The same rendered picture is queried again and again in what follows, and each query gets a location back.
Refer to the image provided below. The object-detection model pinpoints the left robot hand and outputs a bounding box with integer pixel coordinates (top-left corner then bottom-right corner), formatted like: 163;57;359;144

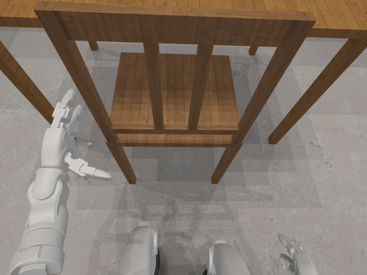
41;89;112;180

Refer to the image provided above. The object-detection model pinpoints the robot thigh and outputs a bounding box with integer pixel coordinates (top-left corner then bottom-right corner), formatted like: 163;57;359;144
116;226;158;275
207;243;251;275

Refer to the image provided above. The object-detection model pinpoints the chair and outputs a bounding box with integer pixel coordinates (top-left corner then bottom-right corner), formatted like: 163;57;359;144
34;1;316;184

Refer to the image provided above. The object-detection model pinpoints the robot right thigh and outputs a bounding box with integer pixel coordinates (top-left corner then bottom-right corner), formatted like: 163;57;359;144
207;243;251;275

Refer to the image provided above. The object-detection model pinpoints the right robot hand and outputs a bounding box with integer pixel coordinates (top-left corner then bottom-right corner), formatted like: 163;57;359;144
274;233;318;275

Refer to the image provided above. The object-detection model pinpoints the robot left thigh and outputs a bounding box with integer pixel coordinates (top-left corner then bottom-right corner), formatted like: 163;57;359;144
116;226;158;275

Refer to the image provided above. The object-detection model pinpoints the left robot forearm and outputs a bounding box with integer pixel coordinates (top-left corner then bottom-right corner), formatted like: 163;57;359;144
7;167;70;275

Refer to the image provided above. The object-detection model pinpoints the table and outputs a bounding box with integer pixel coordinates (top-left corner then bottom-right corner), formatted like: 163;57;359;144
0;0;367;144

